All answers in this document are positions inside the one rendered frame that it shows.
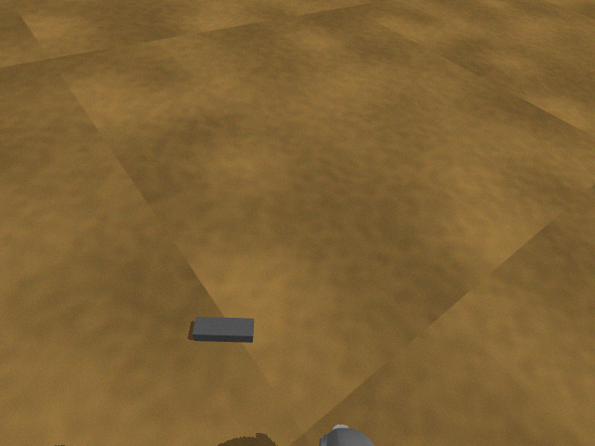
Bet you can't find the carton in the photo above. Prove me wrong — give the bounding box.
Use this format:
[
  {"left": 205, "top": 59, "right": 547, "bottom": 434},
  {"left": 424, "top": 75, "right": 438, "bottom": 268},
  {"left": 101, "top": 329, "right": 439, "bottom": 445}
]
[{"left": 192, "top": 317, "right": 254, "bottom": 343}]

